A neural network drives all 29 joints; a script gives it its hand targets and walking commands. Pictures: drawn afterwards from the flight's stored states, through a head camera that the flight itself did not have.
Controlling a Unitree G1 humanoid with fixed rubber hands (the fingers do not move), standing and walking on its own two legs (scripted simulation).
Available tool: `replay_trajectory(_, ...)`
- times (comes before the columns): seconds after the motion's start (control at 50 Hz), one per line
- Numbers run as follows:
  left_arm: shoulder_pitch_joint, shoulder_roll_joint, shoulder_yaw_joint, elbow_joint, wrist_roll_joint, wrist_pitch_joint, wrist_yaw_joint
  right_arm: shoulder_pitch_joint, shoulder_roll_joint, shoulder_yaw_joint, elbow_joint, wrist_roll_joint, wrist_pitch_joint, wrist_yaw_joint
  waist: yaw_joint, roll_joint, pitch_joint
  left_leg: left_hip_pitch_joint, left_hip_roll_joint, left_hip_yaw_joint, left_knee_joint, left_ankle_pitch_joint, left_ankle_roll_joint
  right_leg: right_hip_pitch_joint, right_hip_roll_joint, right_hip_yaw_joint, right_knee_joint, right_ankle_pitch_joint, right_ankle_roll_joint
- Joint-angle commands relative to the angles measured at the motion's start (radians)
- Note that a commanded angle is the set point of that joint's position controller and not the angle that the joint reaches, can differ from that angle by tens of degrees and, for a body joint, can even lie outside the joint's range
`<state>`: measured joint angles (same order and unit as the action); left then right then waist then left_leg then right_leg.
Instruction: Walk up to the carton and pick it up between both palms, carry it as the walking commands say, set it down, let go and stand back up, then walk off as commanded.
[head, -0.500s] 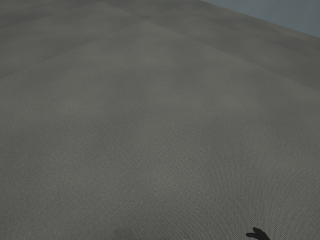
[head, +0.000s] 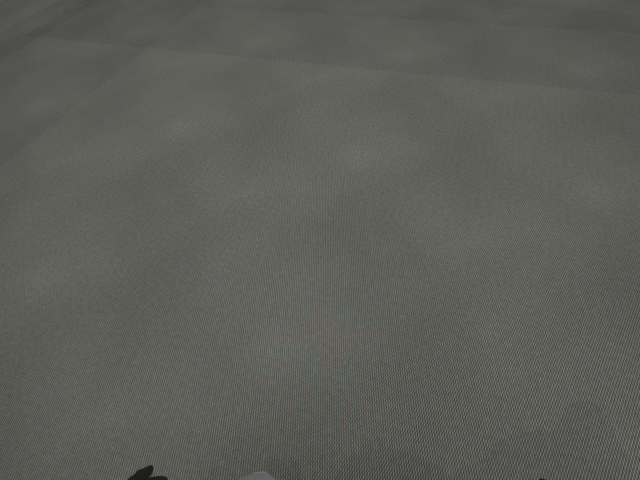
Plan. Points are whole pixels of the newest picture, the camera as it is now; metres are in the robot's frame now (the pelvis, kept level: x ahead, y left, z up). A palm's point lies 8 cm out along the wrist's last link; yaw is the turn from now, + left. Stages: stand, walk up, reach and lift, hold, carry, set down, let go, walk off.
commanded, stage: walk off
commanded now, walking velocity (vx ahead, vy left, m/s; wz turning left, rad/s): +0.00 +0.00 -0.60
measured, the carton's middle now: out of the picture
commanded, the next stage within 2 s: stand in 0.48 s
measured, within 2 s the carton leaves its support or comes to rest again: neither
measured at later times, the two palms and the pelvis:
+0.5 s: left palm out of the picture +0.10 +0.31 -0.14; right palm out of the picture +0.01 -0.24 -0.09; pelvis -0.02 +0.05 +0.00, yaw -18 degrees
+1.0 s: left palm out of the picture +0.14 +0.17 -0.12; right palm out of the picture -0.12 -0.24 -0.14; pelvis -0.05 +0.01 +0.00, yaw -23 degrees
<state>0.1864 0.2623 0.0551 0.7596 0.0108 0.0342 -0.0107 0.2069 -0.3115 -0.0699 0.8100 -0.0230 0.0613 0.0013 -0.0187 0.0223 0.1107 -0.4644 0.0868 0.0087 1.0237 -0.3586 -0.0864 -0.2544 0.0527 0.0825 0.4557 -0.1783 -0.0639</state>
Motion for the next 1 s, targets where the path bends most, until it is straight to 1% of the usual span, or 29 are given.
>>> replay_trajectory(0.0,0.07,0.171,0.052,-0.044,-0.002,-0.01,0.007,-0.028,-0.088,-0.02,-0.08,-0.003,-0.009,-0.005,0.06,-0.138,-0.124,-0.037,-0.019,-0.03,-0.062,-0.006,-0.004,0.108,-0.231,0.281,-0.168,0.072,-0.098)
replay_trajectory(0.02,0.057,0.174,0.052,-0.038,-0.001,-0.008,0.005,-0.04,-0.07,-0.018,-0.105,0.005,-0.01,-0.008,0.038,-0.209,-0.103,-0.035,-0.028,-0.033,-0.102,-0.026,0.003,0.065,-0.213,0.289,-0.165,0.061,-0.101)
replay_trajectory(0.06,0.06,0.185,0.062,-0.047,0.006,-0.016,-0.001,-0.052,-0.078,-0.015,-0.096,0.006,-0.004,-0.014,0.058,-0.224,-0.133,0.006,-0.04,-0.036,-0.133,-0.046,0.016,0.063,-0.244,0.361,-0.183,-0.046,-0.112)
replay_trajectory(0.12,0.076,0.191,0.07,-0.032,0.014,-0.004,0.001,-0.084,-0.037,-0.009,-0.105,0.009,-0.024,-0.012,0.069,-0.166,-0.139,0.046,-0.074,-0.046,-0.241,-0.094,0.036,0.108,-0.236,0.413,-0.144,0.067,-0.104)
replay_trajectory(0.14,0.088,0.187,0.067,-0.035,0.006,0.0,0.003,-0.081,-0.052,-0.016,-0.116,0.02,-0.024,-0.02,0.061,-0.222,-0.134,0.038,-0.086,-0.048,-0.26,-0.074,0.038,0.113,-0.208,0.403,-0.142,0.105,-0.101)
replay_trajectory(0.2,0.059,0.19,0.069,-0.034,0.014,0.002,0.003,-0.01,-0.05,-0.013,-0.079,0.026,-0.039,-0.033,0.039,-0.165,-0.157,0.182,-0.129,-0.067,-0.431,-0.093,0.033,0.104,-0.222,0.491,-0.115,0.24,-0.085)
replay_trajectory(0.22,0.035,0.202,0.073,-0.026,0.001,0.003,0.002,-0.012,-0.066,-0.02,-0.086,0.034,-0.044,-0.036,0.016,-0.206,-0.171,0.252,-0.136,-0.062,-0.498,-0.048,0.045,0.05,-0.192,0.478,-0.106,0.232,-0.067)
replay_trajectory(0.24,0.035,0.175,0.067,-0.012,-0.008,0.004,0.005,0.057,-0.074,-0.023,-0.065,0.02,-0.053,-0.051,-0.012,-0.148,-0.168,0.367,-0.098,-0.075,-0.713,0.073,0.055,0.023,-0.16,0.436,-0.059,0.163,-0.011)
replay_trajectory(0.26,0.033,0.163,0.065,-0.028,-0.015,-0.002,0.009,0.094,-0.113,-0.034,-0.053,0.016,-0.051,-0.053,-0.036,-0.06,-0.197,0.53,0.03,-0.155,-0.778,0.028,0.088,-0.176,-0.052,0.332,0.02,-0.076,0.084)
replay_trajectory(0.28,0.098,0.074,0.056,-0.022,-0.005,-0.005,0.016,0.051,-0.18,-0.039,-0.086,0.002,-0.055,-0.053,0.014,0.123,-0.221,0.622,0.312,-0.397,-0.795,0.015,0.132,-0.303,0.061,0.143,0.298,-0.311,0.118)
replay_trajectory(0.3,0.044,0.138,0.069,-0.034,0.009,-0.006,0.026,-0.032,-0.185,-0.031,-0.112,0.006,-0.055,-0.05,-0.009,0.152,-0.125,0.43,0.364,-0.417,-0.823,0.158,0.169,-0.367,0.055,0.1,0.402,-0.343,0.132)
replay_trajectory(0.34,0.032,0.18,0.083,-0.011,0.016,0.005,-0.005,-0.125,-0.121,-0.016,-0.124,0.0,-0.052,-0.034,0.043,0.163,-0.067,0.269,0.232,-0.232,-0.817,0.185,0.2,-0.259,-0.02,0.078,0.591,-0.247,0.135)
replay_trajectory(0.38,0.122,0.139,0.069,0.042,0.009,0.027,-0.033,-0.15,-0.07,-0.005,-0.139,-0.001,-0.056,-0.038,0.06,0.153,-0.043,0.293,0.189,-0.119,-0.795,0.23,0.21,-0.304,-0.042,0.02,0.712,-0.197,0.158)
replay_trajectory(0.42,0.076,0.141,0.063,0.036,0.008,0.03,-0.034,-0.095,-0.045,-0.002,-0.117,0.011,-0.05,-0.041,0.028,0.083,-0.063,0.337,0.173,-0.081,-0.765,0.315,0.218,-0.285,-0.047,-0.006,0.725,-0.188,0.17)
replay_trajectory(0.48,0.046,0.093,0.049,0.023,0.006,0.027,-0.036,-0.019,-0.07,-0.014,-0.085,0.001,-0.057,-0.039,-0.001,0.137,-0.073,0.447,0.174,-0.057,-0.735,0.416,0.218,-0.31,-0.061,-0.032,0.599,-0.201,0.188)
replay_trajectory(0.52,0.001,0.086,0.034,0.014,-0.007,0.024,-0.031,0.0,-0.109,-0.022,-0.072,-0.011,-0.071,-0.028,-0.021,0.162,-0.058,0.389,0.165,0.003,-0.695,0.521,0.226,-0.239,-0.077,-0.071,0.457,-0.227,0.179)
replay_trajectory(0.56,-0.026,0.095,0.037,0.019,0.006,0.032,-0.018,0.046,-0.111,-0.023,-0.042,-0.008,-0.075,-0.029,-0.051,0.131,-0.096,0.409,0.207,-0.039,-0.669,0.513,0.246,-0.169,-0.061,-0.099,0.386,-0.263,0.164)
replay_trajectory(0.64,0.017,0.055,0.019,0.031,-0.017,0.015,-0.016,0.041,-0.143,-0.029,-0.026,-0.009,-0.064,-0.012,-0.008,0.19,-0.137,0.369,0.191,-0.022,-0.586,0.712,0.241,-0.013,-0.044,-0.124,0.093,-0.211,0.131)
replay_trajectory(0.68,0.107,0.096,0.029,0.071,0.006,-0.006,0.002,0.045,-0.103,-0.02,-0.018,0.018,-0.067,0.001,0.053,0.076,-0.18,0.271,0.153,0.04,-0.471,0.594,0.149,0.209,-0.097,-0.074,-0.186,0.117,0.118)
replay_trajectory(0.7,0.11,0.173,0.042,0.062,0.033,-0.023,0.007,0.084,-0.044,-0.001,-0.003,0.024,-0.061,0.005,0.052,-0.099,-0.179,0.141,0.098,0.073,-0.368,0.325,0.099,0.323,-0.267,0.1,-0.241,0.203,0.102)
replay_trajectory(0.72,0.083,0.224,0.05,0.061,0.012,-0.031,0.01,-0.006,0.025,0.011,-0.063,0.022,-0.047,-0.005,0.064,-0.314,-0.167,0.058,-0.016,0.12,-0.33,-0.148,0.055,0.246,-0.435,0.256,-0.173,0.558,-0.047)
replay_trajectory(0.74,0.09,0.168,0.04,0.071,0.013,-0.038,0.013,-0.02,0.001,0.016,-0.042,0.024,-0.028,-0.01,0.088,-0.252,-0.179,0.093,0.016,0.037,-0.221,-0.217,0.055,0.234,-0.413,0.212,-0.153,0.525,-0.106)
replay_trajectory(0.78,-0.042,0.056,-0.004,0.052,0.01,-0.034,0.018,-0.013,-0.037,0.001,-0.013,0.022,-0.021,0.012,0.019,-0.176,-0.13,0.065,0.008,0.01,-0.209,-0.15,0.064,0.236,-0.297,0.071,-0.131,0.567,-0.081)
replay_trajectory(0.8,-0.037,0.107,0.003,0.068,0.012,-0.034,0.03,-0.031,-0.04,-0.005,-0.007,0.012,-0.024,0.021,0.028,-0.164,-0.158,0.069,-0.022,0.029,-0.236,-0.116,0.051,0.275,-0.29,0.067,-0.106,0.645,-0.073)
replay_trajectory(0.82,-0.015,0.131,0.012,0.08,0.007,-0.043,0.036,0.048,-0.008,0.005,0.021,0.014,-0.026,0.013,0.007,-0.252,-0.196,0.123,-0.009,0.027,-0.199,-0.069,0.049,0.246,-0.281,0.015,-0.108,0.637,-0.077)
replay_trajectory(0.86,0.026,0.084,0.003,0.111,0.002,-0.046,0.046,0.059,0.001,0.001,0.061,0.007,-0.031,0.007,0.033,-0.14,-0.134,0.109,-0.024,0.03,-0.228,-0.069,0.05,0.243,-0.291,0.042,-0.107,0.673,-0.071)
replay_trajectory(0.88,-0.028,0.102,-0.003,0.104,0.007,-0.045,0.046,0.063,0.025,0.012,0.065,0.019,-0.021,0.005,0.015,-0.24,-0.104,0.149,-0.019,0.023,-0.265,-0.057,0.043,0.168,-0.272,-0.009,-0.105,0.631,-0.086)
replay_trajectory(0.9,-0.018,0.094,-0.002,0.115,0.014,-0.041,0.046,0.069,-0.001,0.006,0.071,0.012,-0.016,-0.01,0.031,-0.165,-0.14,0.168,-0.042,0.038,-0.337,-0.076,0.045,0.202,-0.252,0.027,-0.103,0.562,-0.09)
replay_trajectory(0.98,-0.003,0.099,0.001,0.157,-0.002,-0.035,0.043,0.116,0.042,0.016,0.116,0.02,-0.028,-0.029,0.002,-0.212,-0.139,0.323,-0.038,0.05,-0.598,0.131,0.06,0.108,-0.244,0.044,-0.096,0.346,-0.06)
